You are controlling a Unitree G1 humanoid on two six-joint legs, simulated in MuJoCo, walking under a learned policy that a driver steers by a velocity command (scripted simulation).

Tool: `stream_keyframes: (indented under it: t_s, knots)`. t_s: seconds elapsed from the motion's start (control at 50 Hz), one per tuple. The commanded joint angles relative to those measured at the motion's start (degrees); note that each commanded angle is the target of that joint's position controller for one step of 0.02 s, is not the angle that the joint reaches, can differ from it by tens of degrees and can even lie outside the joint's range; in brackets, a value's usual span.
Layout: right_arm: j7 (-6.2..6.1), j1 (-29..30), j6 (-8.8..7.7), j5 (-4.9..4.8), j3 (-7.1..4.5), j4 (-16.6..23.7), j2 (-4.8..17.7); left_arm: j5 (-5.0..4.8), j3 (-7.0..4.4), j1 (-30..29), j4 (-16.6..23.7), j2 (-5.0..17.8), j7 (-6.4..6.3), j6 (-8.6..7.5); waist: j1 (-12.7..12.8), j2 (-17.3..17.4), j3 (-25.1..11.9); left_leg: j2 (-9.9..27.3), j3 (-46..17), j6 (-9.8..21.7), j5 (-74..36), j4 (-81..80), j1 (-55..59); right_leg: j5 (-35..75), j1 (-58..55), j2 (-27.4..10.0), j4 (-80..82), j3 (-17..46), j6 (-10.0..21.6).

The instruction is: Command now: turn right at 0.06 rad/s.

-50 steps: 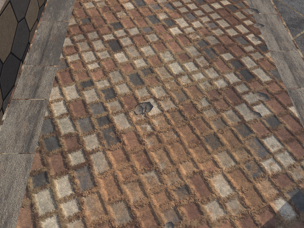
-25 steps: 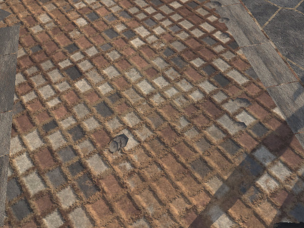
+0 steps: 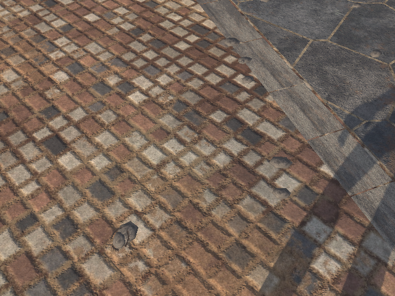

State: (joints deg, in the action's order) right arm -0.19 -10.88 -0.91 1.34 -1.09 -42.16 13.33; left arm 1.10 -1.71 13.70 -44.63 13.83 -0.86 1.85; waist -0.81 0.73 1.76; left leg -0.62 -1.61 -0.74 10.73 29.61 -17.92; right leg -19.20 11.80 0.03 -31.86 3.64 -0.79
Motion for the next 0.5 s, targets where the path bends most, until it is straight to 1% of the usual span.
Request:
stream_keyframes:
  t_s: [0.02,0.06,0.08,0.1,0.12,0.16,0.2,0.22,0.26,0.28,0.3,0.32,0.34,0.36,0.38,0.4,0.42,0.44,0.46,0.48,0.5]
  knots:
    - [-0.57,1.55,-0.79,-0.31,-1.94,3.24,5.98,-0.19,-1.26,-1.36,3.06,6.59,-0.19,-2.36,-0.17,-4.56,-0.85,2.05,-2.30,0.84,-3.68,-2.04,7.33,2.11,7.51,-3.78,9.09,4.31,2.25]
    - [-0.68,1.12,-0.77,-0.52,-2.02,2.46,5.71,-0.43,-1.12,0.02,2.32,6.28,-0.37,-2.62,0.17,-3.75,-1.10,2.09,-2.31,0.89,-5.26,-1.92,7.48,4.38,6.53,-3.40,8.30,3.88,2.18]
    - [-0.66,0.94,-0.68,-0.69,-2.04,2.02,5.58,-0.38,-1.10,0.34,2.08,6.15,-0.51,-2.63,0.36,-3.49,-1.10,2.03,-2.55,0.92,-5.94,-1.83,6.57,4.69,5.36,-3.10,7.98,3.14,2.10]
    - [-0.66,1.56,-0.55,-0.97,-2.24,2.06,6.19,-0.42,-1.37,0.69,2.08,6.82,-0.74,-2.56,0.88,-3.21,-0.69,1.70,-2.57,1.02,-6.54,-1.12,4.94,5.12,4.26,-2.93,7.59,2.72,2.20]
    - [-0.70,2.48,-0.40,-1.26,-2.58,2.49,7.09,-0.57,-1.88,1.01,2.18,8.13,-1.08,-2.38,1.34,-3.22,-0.29,1.15,-2.43,1.10,-7.18,0.16,2.70,6.16,3.12,-3.23,7.25,2.81,2.67]
    - [-0.72,3.36,-0.11,-1.70,-3.04,3.34,7.81,-0.80,-2.75,2.10,2.30,9.87,-1.80,-1.86,2.07,-4.21,-0.27,0.07,-2.26,1.01,-7.66,3.25,-1.15,9.58,1.29,-5.63,7.41,4.27,4.63]
    - [-0.63,2.79,0.34,-1.92,-3.39,3.98,7.84,-0.95,-3.36,2.35,2.58,10.65,-2.45,-1.29,2.16,-6.22,-0.41,-0.39,-1.54,0.74,-5.22,6.90,-4.38,15.16,-0.12,-9.73,7.80,6.58,7.49]
    - [-0.51,2.10,0.59,-1.86,-3.53,4.22,7.68,-0.98,-3.54,1.81,2.89,10.63,-2.73,-1.10,1.97,-7.35,-0.81,-0.37,-1.01,0.65,-2.54,8.94,-5.68,18.02,-0.88,-11.79,7.64,7.46,8.85]
    - [0.02,1.24,1.02,-1.71,-3.64,4.93,7.05,-1.15,-3.68,-0.65,3.90,10.20,-3.21,-1.02,1.33,-9.82,-1.42,0.29,0.02,1.21,7.32,13.44,-7.19,22.88,-0.85,-15.87,6.98,9.29,11.23]
    - [0.40,0.92,1.13,-1.75,-3.69,5.27,6.89,-1.33,-3.73,-2.08,4.42,10.10,-3.33,-1.05,0.91,-9.75,-1.15,0.82,0.57,1.81,9.89,13.90,-7.50,24.83,-0.53,-16.92,6.19,9.12,11.65]
    - [0.79,0.56,1.13,-1.88,-3.73,5.48,6.77,-1.60,-3.87,-3.05,4.75,10.23,-3.40,-1.05,0.48,-8.81,-1.03,0.96,1.16,2.63,9.12,11.51,-6.28,25.51,0.06,-16.52,4.69,7.74,10.89]
    - [1.01,-0.52,1.12,-2.04,-3.87,5.30,7.00,-1.82,-4.17,-2.07,4.63,10.59,-3.38,-1.08,0.47,-7.23,-2.40,0.29,1.40,3.87,6.29,8.03,-2.91,17.18,1.20,-14.98,3.51,5.77,9.29]
    - [0.91,-1.65,1.13,-2.07,-4.59,5.09,8.89,-1.65,-4.22,-0.38,4.61,10.10,-3.18,-1.31,0.91,-3.04,-3.00,0.53,-2.13,6.00,4.53,4.26,0.88,3.48,4.51,-11.59,0.13,2.69,7.04]
    - [0.73,-5.54,0.83,-2.53,-5.94,3.91,12.59,-0.74,-3.66,-2.40,7.03,7.70,-2.80,-1.67,1.11,8.60,-2.53,5.66,-15.30,11.15,12.68,-2.51,4.97,-11.04,12.84,-3.15,-10.48,-6.24,2.63]
    - [1.19,-12.46,-0.29,-2.55,-6.00,3.40,14.03,-0.90,-3.10,-7.20,9.58,6.32,-2.31,-2.51,-3.63,16.84,-4.05,14.20,-38.16,19.47,23.05,-13.90,14.86,-19.02,25.13,5.01,-25.99,-6.23,-0.22]
    - [1.36,-14.69,-1.75,-1.56,-5.20,3.25,13.55,-1.92,-3.20,-8.14,10.14,6.84,-1.59,-3.67,-4.33,14.30,-4.34,18.23,-45.75,21.02,27.60,-18.06,18.79,-19.73,32.35,2.53,-33.45,2.36,1.03]
    - [0.97,-12.19,-2.80,-1.41,-5.11,4.06,12.96,-2.78,-3.40,-7.56,9.58,7.84,-0.92,-4.61,-2.89,9.82,-2.58,17.76,-43.44,19.43,28.06,-17.12,18.29,-15.21,33.93,0.65,-35.72,3.86,2.23]
    - [0.60,-9.65,-3.18,-1.86,-5.05,5.10,12.62,-2.46,-3.58,-7.40,8.92,8.41,-0.55,-5.45,-1.97,5.24,-1.75,16.38,-39.39,17.58,25.55,-16.41,16.79,-10.93,33.92,-0.88,-34.15,3.89,2.87]
    - [0.09,-7.42,-2.90,-2.09,-4.74,5.84,11.97,-1.72,-3.76,-7.69,8.56,8.58,-0.29,-6.22,-1.13,3.15,-1.91,14.73,-35.60,16.15,21.94,-16.30,14.87,-7.20,31.89,-2.12,-30.55,3.89,2.90]
    - [-0.40,-5.65,-2.32,-1.99,-4.49,6.62,11.44,-1.16,-3.83,-7.64,8.29,8.41,0.09,-6.79,-0.39,3.54,-2.38,11.99,-31.00,14.88,18.41,-16.93,12.26,-4.12,27.73,-2.41,-26.09,3.05,2.37]
    - [-0.78,-5.00,-1.80,-1.90,-4.51,7.12,11.31,-0.98,-3.70,-7.86,8.12,7.95,0.54,-7.21,-0.36,4.58,-2.44,9.77,-27.10,14.24,14.34,-17.46,10.28,-1.86,24.25,-1.45,-21.66,1.23,1.42]
